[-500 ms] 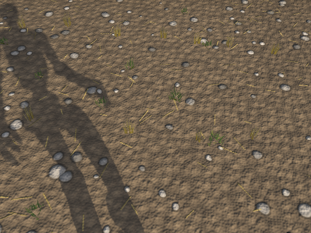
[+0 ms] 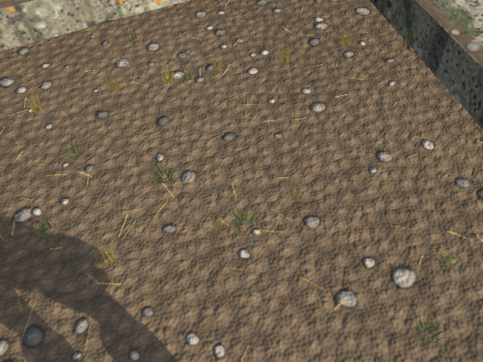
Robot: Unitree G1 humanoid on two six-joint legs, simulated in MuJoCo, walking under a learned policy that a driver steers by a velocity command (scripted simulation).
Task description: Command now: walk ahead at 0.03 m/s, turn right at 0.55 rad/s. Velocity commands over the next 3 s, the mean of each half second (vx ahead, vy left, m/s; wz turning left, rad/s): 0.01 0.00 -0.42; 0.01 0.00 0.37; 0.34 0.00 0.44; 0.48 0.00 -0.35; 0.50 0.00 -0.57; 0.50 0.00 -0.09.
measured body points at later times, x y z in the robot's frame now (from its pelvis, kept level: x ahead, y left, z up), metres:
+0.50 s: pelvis +0.01 +0.03 +0.01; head +0.03 +0.04 +0.46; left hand +0.17 +0.26 -0.12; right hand +0.06 -0.25 -0.10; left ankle +0.04 +0.12 -0.73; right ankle +0.03 -0.08 -0.72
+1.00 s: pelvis -0.01 +0.02 +0.02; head +0.02 +0.00 +0.47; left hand +0.06 +0.30 -0.09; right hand +0.11 -0.26 -0.11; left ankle -0.04 +0.13 -0.66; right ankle -0.05 -0.07 -0.72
